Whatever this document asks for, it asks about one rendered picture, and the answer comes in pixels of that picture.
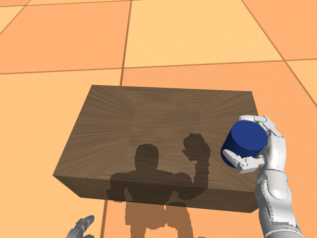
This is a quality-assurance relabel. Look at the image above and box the right robot arm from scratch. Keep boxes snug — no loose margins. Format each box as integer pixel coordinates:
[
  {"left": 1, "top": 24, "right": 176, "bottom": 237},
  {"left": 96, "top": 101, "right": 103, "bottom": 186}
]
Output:
[{"left": 255, "top": 169, "right": 304, "bottom": 238}]

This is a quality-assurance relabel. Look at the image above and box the left robot hand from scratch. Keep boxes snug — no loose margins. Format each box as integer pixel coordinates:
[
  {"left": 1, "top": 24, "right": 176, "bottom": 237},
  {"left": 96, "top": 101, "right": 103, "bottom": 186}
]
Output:
[{"left": 66, "top": 215, "right": 95, "bottom": 238}]

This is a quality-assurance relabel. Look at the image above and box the right robot hand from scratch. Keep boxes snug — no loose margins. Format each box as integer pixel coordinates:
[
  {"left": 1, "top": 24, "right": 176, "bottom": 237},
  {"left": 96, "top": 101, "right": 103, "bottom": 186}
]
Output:
[{"left": 222, "top": 115, "right": 286, "bottom": 174}]

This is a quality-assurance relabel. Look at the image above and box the can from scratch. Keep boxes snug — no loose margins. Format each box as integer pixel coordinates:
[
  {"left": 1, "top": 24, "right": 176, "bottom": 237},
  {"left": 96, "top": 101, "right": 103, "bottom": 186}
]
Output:
[{"left": 220, "top": 120, "right": 268, "bottom": 168}]

